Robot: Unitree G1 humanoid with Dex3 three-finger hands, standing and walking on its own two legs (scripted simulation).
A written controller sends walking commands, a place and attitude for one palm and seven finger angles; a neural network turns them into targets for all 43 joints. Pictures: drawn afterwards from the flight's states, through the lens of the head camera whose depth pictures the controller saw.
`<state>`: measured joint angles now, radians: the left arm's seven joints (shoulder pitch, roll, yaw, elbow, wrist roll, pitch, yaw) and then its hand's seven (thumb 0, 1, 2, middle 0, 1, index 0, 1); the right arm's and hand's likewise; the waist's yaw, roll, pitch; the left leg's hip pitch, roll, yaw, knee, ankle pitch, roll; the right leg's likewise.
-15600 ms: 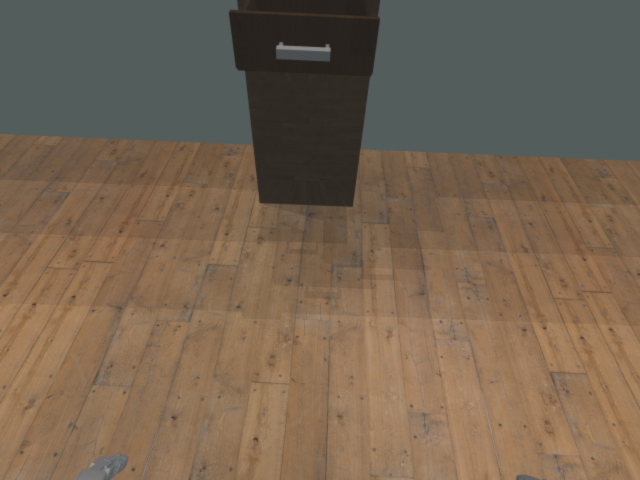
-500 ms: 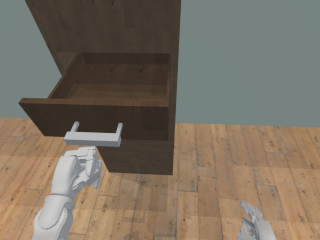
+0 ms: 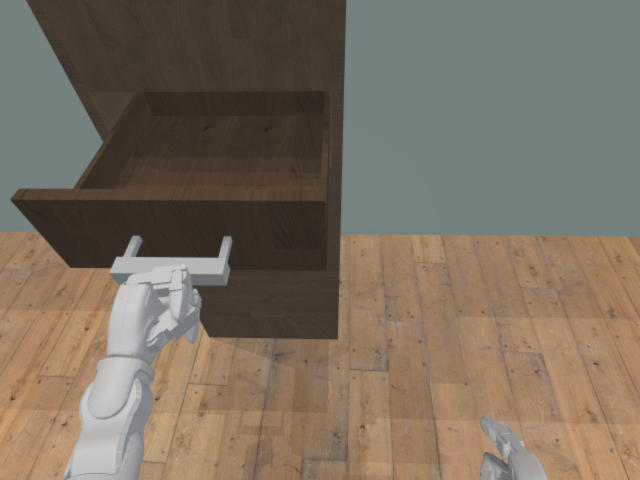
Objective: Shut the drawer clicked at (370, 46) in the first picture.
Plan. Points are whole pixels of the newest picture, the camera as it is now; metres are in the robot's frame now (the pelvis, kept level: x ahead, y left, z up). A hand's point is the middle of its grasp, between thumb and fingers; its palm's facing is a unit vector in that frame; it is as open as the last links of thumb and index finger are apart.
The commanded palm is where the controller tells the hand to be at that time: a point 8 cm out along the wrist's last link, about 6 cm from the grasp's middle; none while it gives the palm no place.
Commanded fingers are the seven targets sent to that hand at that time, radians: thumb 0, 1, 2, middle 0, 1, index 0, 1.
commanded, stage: bring the fist close to the handle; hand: left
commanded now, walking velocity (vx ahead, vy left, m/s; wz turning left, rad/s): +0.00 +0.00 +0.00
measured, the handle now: (176, 257) +0.38 +0.20 +0.08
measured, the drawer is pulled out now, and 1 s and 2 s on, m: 0.25 0.17 0.06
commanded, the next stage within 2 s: push the drawer shut in 0.14 s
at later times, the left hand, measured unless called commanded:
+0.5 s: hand (187, 307) +0.30 +0.17 +0.07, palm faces +0.01 -1.00 -0.04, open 2.9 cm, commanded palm +0.29 +0.22 +0.08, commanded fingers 0.00 0.90 0.90 -1.40 -1.60 -1.40 -1.60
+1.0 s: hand (200, 259) +0.38 +0.17 +0.07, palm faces +0.00 -1.00 -0.03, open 2.8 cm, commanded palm +0.36 +0.22 +0.08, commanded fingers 0.00 0.90 0.90 -1.40 -1.60 -1.40 -1.60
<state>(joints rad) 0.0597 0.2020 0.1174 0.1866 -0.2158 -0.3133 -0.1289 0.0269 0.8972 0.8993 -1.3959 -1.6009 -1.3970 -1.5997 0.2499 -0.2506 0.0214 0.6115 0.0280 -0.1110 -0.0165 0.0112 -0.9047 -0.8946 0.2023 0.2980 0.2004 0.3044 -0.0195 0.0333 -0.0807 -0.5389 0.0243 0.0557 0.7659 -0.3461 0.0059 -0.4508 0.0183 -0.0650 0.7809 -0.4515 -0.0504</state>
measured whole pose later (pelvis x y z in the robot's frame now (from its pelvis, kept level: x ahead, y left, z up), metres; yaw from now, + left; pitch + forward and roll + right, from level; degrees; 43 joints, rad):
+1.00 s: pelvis -0.02 +0.01 -0.01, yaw +1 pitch +9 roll -1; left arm -0.47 0.27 0.15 0.73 -0.18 -0.33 -0.13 -0.06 0.82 0.94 -1.40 -1.60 -1.40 -1.60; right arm 0.29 -0.26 0.03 0.67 0.04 -0.05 -0.03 0.01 -0.91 -0.89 0.20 0.30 0.20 0.30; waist -0.06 0.02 -0.06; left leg -0.64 0.02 0.04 0.81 -0.32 0.02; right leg -0.54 0.02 -0.08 0.80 -0.42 -0.04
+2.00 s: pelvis -0.02 +0.01 -0.02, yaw -1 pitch +16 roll -2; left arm -0.90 0.42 0.32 1.19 -0.09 -0.39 -0.14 0.00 0.82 0.94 -1.40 -1.60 -1.40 -1.60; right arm 0.40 -0.27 0.02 0.68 0.00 0.02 0.01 0.00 -0.91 -0.89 0.20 0.30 0.20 0.30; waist -0.15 0.03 -0.09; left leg -0.83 0.05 0.03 0.90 -0.35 0.02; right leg -0.72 0.04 -0.09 0.87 -0.44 -0.05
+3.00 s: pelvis -0.04 +0.04 -0.04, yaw -1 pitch +24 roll -5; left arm -1.27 0.60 0.31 1.40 0.01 -0.30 -0.08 0.00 0.68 0.96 -1.40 -1.60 -1.40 -1.60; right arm 0.46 -0.29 0.07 0.67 -0.06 -0.01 0.01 0.00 -0.91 -0.89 0.20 0.30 0.20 0.30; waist -0.26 0.05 -0.08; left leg -1.07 0.04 0.00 1.01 -0.35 0.05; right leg -0.93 0.04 -0.12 0.93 -0.42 -0.02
